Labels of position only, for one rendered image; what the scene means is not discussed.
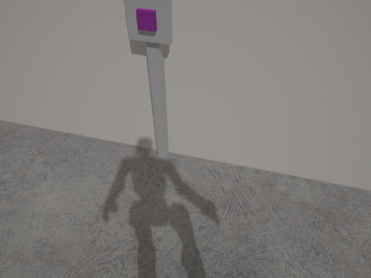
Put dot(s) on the button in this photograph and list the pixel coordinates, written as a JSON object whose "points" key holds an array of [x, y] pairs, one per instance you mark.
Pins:
{"points": [[146, 19]]}

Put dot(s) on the panel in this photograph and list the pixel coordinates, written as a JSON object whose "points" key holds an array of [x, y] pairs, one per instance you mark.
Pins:
{"points": [[154, 43]]}

